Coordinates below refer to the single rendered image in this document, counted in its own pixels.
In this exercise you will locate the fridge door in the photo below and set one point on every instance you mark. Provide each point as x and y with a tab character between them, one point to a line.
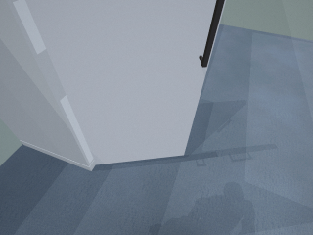
131	70

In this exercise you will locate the handle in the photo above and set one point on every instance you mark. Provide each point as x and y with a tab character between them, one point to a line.
212	32

